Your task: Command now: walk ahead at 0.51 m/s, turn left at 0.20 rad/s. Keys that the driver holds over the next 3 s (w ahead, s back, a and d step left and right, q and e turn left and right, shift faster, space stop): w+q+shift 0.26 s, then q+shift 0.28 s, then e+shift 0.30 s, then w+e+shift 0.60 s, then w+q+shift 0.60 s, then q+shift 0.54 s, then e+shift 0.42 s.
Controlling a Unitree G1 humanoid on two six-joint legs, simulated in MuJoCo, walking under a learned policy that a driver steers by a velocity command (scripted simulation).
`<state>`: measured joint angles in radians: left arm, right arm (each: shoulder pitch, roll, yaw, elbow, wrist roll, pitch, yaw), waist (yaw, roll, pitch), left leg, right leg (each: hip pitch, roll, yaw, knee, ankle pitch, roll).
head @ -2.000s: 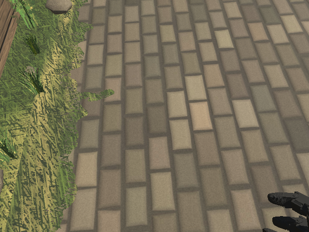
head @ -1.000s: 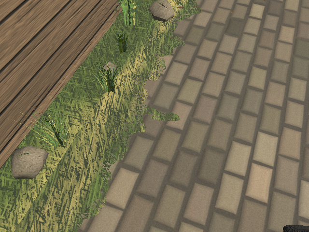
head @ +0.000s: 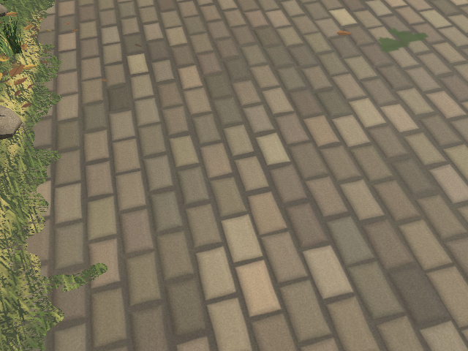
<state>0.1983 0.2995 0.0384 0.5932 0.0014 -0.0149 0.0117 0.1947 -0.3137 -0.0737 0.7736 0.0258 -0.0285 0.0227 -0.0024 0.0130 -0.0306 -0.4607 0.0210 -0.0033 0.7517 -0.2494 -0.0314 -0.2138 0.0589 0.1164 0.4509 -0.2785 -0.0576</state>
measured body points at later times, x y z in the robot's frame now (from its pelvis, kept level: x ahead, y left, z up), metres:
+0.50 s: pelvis +0.24 +0.16 +0.00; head +0.28 +0.21 +0.44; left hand +0.39 +0.48 -0.06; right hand +0.37 -0.10 -0.10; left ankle +0.13 +0.19 -0.74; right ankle +0.46 +0.07 -0.68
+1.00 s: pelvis +0.42 +0.26 -0.01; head +0.45 +0.28 +0.44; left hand +0.42 +0.57 -0.11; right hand +0.69 +0.09 -0.09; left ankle +0.42 +0.41 -0.73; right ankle +0.53 +0.21 -0.74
